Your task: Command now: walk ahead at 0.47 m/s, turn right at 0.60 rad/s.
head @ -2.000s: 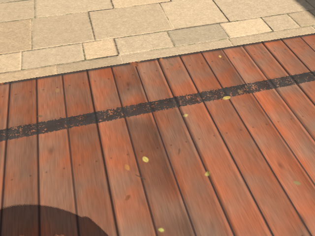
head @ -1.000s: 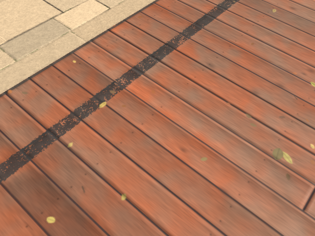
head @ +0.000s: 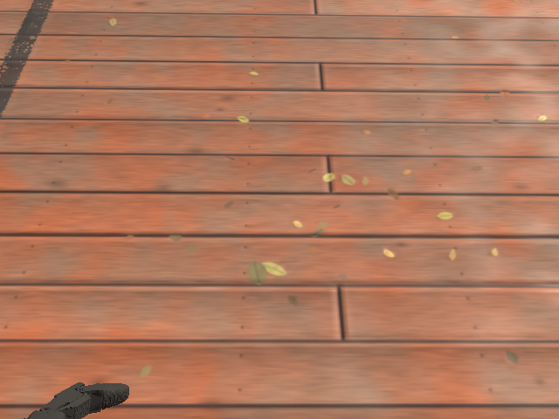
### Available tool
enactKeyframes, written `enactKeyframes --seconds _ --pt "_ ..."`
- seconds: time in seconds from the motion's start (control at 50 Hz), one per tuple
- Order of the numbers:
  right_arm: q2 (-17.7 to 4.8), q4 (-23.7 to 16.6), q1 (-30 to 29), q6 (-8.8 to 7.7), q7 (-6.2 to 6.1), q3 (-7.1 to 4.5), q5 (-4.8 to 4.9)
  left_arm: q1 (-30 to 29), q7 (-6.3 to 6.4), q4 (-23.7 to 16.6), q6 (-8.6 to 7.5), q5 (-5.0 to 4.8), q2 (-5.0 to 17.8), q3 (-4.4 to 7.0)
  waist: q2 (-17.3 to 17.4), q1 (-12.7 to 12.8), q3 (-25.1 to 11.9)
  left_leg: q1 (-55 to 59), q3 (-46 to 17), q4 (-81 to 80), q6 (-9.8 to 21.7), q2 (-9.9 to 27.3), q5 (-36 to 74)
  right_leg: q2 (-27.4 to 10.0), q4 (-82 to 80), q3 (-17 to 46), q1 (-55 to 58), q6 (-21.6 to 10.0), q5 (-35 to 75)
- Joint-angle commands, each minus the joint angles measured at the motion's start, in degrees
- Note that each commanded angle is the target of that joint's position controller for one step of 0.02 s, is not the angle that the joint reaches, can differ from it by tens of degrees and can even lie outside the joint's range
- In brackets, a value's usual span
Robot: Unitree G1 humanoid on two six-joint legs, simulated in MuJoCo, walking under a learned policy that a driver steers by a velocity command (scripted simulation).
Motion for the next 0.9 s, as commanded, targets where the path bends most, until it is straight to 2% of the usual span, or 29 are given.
enactKeyframes --seconds 0.02,0.04,0.06,0.08,0.1,0.12,0.14,0.16,0.18,0.2,0.24,0.32,0.36,0.42,0.48,0.5,0.52,0.54,0.56,0.58,0.6,0.62,0.64,0.66,0.68,0.72,0.78,0.84,0.9 --pt "-13.36 -2.91 -2.21 0.19 -0.54 -3.3 0.88 1.21 -0.32 -4.28 -0.77 0.09 7.2 2.84 9.32 6.89 -2.79 -3.33 -0.94 10.89 8.43 12.55 63.69 6.51 -3.94 -5.91 14.36 -4.61 -5.18" --pt "-12.73 -3.23 -2.58 0.38 -0.82 -2.94 1.07 11.35 0.26 -1.61 -0.39 -0.19 10.15 4.67 8.23 12.54 -8.35 -8.25 0.79 23.09 6.87 11.11 65.54 8.66 -7.39 -5.81 29.06 -7.07 -1.27" --pt "-10.01 -4.65 -1.7 -0.14 -0.97 -1.82 0.0 20.92 1.46 0.38 0.44 -0.57 13.71 6.3 3.33 16.56 -13.69 -23.22 0.06 40.11 4.65 9.28 46.31 3.48 -6.88 3.94 47.66 -9.79 -1.29" --pt "-1.07 -8.68 4.03 -1.59 -0.1 1.14 -2.05 18.16 1.85 -0.27 -0.22 -0.69 20.66 6.69 -14.0 7.77 -20.93 -46.64 -5.81 61.06 1.53 -2.33 -9.17 -13.33 -13.13 40.14 63.84 -20.8 -15.0" --pt "-7.05 -9.46 -3.22 -3.64 0.39 0.28 0.03 20.82 1.66 -1.68 -1.05 -0.3 15.5 5.39 -7.47 13.53 -27.24 -51.14 -17.6 66.47 2.26 -2.95 -8.55 -15.55 -21.84 50.66 64.55 -21.65 -21.67" --pt "-9.36 -11.26 -8.83 -4.39 0.6 -0.4 1.94 18.81 1.45 -0.09 -1.87 0.24 12.49 4.37 -5.37 13.61 -17.4 -55.38 -17.05 65.37 3.14 -0.7 -2.8 -13.97 -23.27 41.89 58.21 -18.6 -16.51" --pt "-8.54 -11.4 -9.63 -4.9 0.26 0.06 1.16 15.44 1.51 -0.1 -2.26 0.0 11.36 3.89 -0.9 10.86 -11.56 -53.4 -16.59 60.49 3.69 1.78 2.15 -11.46 -23.24 34.85 48.81 -17.0 -10.29" --pt "-8.44 -10.83 -9.6 -4.93 -0.04 -0.13 -0.43 11.32 1.65 -0.66 -2.29 0.28 9.86 3.35 0.7 8.21 -8.09 -49.77 -16.43 56.08 3.32 3.33 4.6 -9.04 -23.43 29.44 40.55 -15.8 -3.99" --pt "-8.75 -10.35 -8.24 -4.33 0.09 -0.43 -0.91 8.64 1.87 -1.44 -2.34 1.18 8.75 2.82 -0.54 5.86 -6.59 -46.0 -16.85 54.03 3.1 4.47 6.53 -7.26 -24.79 26.01 34.85 -15.47 0.54" --pt "-8.56 -10.09 -7.4 -3.64 0.26 -0.44 -1.13 7.29 2.09 -1.55 -2.41 1.45 8.53 2.75 -1.48 4.64 -5.91 -44.13 -16.57 52.45 2.52 4.68 7.41 -6.58 -26.14 24.9 31.42 -15.82 2.84" --pt "-7.19 -9.83 -7.27 -2.49 0.38 -0.08 -1.8 7.44 2.62 -0.31 -2.81 0.86 8.49 2.67 -1.09 3.88 -4.29 -42.96 -15.16 48.4 0.78 4.49 8.61 -5.66 -27.38 21.5 26.25 -16.32 8.01" --pt "-4.34 -12.5 -16.6 -2.27 0.57 1.14 -2.2 9.93 3.87 2.11 -2.55 0.51 9.79 2.92 -1.54 6.56 -1.11 -41.74 -13.45 31.5 -1.09 1.67 23.09 -1.2 -27.06 15.77 20.96 -13.45 8.06" --pt "-3.32 -13.55 -21.7 -2.72 1.1 1.63 -1.72 12.17 4.13 3.14 -2.2 0.13 10.34 3.1 -1.99 8.85 -0.95 -37.72 -12.76 22.53 -0.96 -0.89 29.36 -0.11 -26.04 15.43 19.99 -11.76 4.47" --pt "-4.97 -14.8 -25.36 -3.32 1.89 1.06 -0.6 15.43 4.33 4.79 -1.86 -0.41 10.64 3.24 -2.91 10.11 -0.9 -35.4 -14.52 16.22 -0.12 -2.48 30.36 -2.13 -23.28 20.06 23.78 -11.02 0.41" --pt "-7.04 -14.56 -23.0 -3.68 2.16 -0.09 -0.41 15.56 4.58 5.37 -1.18 -0.27 10.23 3.29 -5.14 8.33 -1.62 -33.27 -15.91 13.96 2.19 -2.58 22.93 -4.5 -17.64 25.14 29.94 -9.46 1.94" --pt "-7.48 -13.95 -20.01 -3.84 2.01 -0.57 -0.41 15.04 4.54 5.32 -0.89 -0.14 9.88 3.26 -5.86 6.65 -2.42 -29.21 -15.02 12.77 3.38 -2.95 20.8 -4.06 -15.17 25.66 30.19 -8.7 4.46" --pt "-8.78 -12.92 -14.45 -4.06 1.63 -1.47 -0.81 14.58 4.36 5.0 -0.86 0.1 8.27 2.7 -5.21 3.66 -5.74 -20.38 -14.48 11.2 5.23 -2.35 21.06 -1.31 -8.9 24.0 29.06 -7.0 8.56" --pt "-11.39 -12.34 -5.82 -4.21 1.19 -2.2 -1.89 14.77 4.08 4.01 -1.0 1.1 4.79 1.35 -0.8 0.07 -14.38 -5.79 -21.54 13.23 8.92 5.88 19.54 1.73 5.75 20.02 23.58 -4.95 3.27" --pt "-15.51 -9.83 -0.12 -3.5 1.49 -3.36 -2.63 23.56 4.08 3.49 -1.53 -0.52 1.06 0.19 18.07 2.98 -22.91 14.24 -48.08 8.25 18.61 18.7 5.97 10.36 26.09 12.38 3.39 -0.34 -22.4" --pt "-10.76 -9.72 0.66 -3.21 2.05 -2.5 -1.03 24.01 4.24 4.76 -1.77 -1.09 5.82 0.69 16.83 2.13 -20.92 13.6 -58.66 3.04 18.66 20.65 -7.95 7.06 34.39 13.65 -4.43 0.48 -26.33" --pt "-7.41 -10.07 -2.0 -2.91 1.82 -1.59 -0.73 17.73 4.24 4.36 -1.62 -1.14 9.24 1.67 10.16 0.62 -12.62 6.7 -50.74 1.67 16.42 18.22 -8.65 5.01 36.89 13.09 -6.67 0.94 -21.18" --pt "-6.49 -10.28 -5.07 -2.48 1.7 -1.13 -1.25 13.02 4.38 3.13 -1.53 -0.41 9.28 1.63 5.49 1.33 -7.71 -0.6 -43.16 1.26 15.06 15.75 -2.0 3.13 36.0 10.58 -5.51 1.07 -17.47" --pt "-5.6 -9.77 -6.79 -2.25 1.67 -0.78 -1.61 9.67 4.3 1.97 -1.83 0.48 8.48 1.63 4.15 2.2 -3.62 -6.94 -37.69 0.25 15.1 13.54 5.45 1.78 32.83 10.03 -4.83 0.93 -15.16" --pt "-4.79 -9.48 -7.51 -2.43 1.54 -0.41 -2.02 9.49 4.02 1.72 -1.9 0.49 7.37 1.62 5.57 3.76 -2.55 -10.72 -33.62 -0.97 14.75 11.71 10.33 0.19 30.18 9.84 -2.27 0.64 -13.46" --pt "-4.19 -9.04 -7.79 -2.63 1.57 -0.27 -1.87 10.3 3.82 2.05 -1.79 0.29 6.25 1.38 6.9 4.64 -2.44 -12.52 -30.95 -2.17 14.71 10.37 13.03 -0.43 27.68 9.12 -0.29 0.58 -12.87" --pt "-4.46 -7.74 -7.16 -2.99 1.65 -0.34 -0.94 10.62 3.59 2.54 -1.5 0.55 4.24 0.78 7.46 5.41 -2.47 -13.92 -27.32 -3.93 15.79 9.9 17.48 -1.1 22.63 7.3 0.66 0.86 -12.7" --pt "-7.2 -6.26 -6.1 -2.8 1.48 -1.02 -0.36 5.57 3.15 1.27 -1.91 1.31 2.54 -0.3 5.87 4.43 -1.35 -14.28 -23.06 -6.17 16.67 10.13 21.99 -2.37 12.0 5.5 -0.03 1.56 -6.24" --pt "-8.72 -5.01 -4.92 -2.11 1.33 -1.21 0.06 0.15 2.35 0.66 -2.67 1.01 1.89 -0.89 5.68 2.59 -0.55 -15.22 -17.89 -6.53 15.04 8.34 23.58 -1.36 0.72 3.49 3.96 1.73 2.94" --pt "-9.72 -3.14 -1.48 -1.46 1.39 -1.31 0.54 -4.76 1.71 -0.5 -3.05 0.48 2.61 -0.8 5.96 0.86 0.2 -13.37 -16.96 -5.73 14.19 9.28 23.82 0.06 -5.27 2.26 6.58 1.5 6.12"
Keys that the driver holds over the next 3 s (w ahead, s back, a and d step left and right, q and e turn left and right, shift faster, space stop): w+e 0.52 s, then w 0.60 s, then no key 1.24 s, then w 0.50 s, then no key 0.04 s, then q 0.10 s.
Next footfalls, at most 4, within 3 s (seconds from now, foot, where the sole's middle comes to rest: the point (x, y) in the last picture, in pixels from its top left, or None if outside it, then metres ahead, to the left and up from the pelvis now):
0.06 right None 0.20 -0.12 -0.76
0.54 left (254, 378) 0.53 0.02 -0.76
1.04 right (383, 314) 0.67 -0.31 -0.76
1.46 left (322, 230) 0.94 -0.20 -0.76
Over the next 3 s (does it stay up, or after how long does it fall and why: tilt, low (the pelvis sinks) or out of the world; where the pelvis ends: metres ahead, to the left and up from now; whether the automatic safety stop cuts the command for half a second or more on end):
stays up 1.00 -0.35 0.01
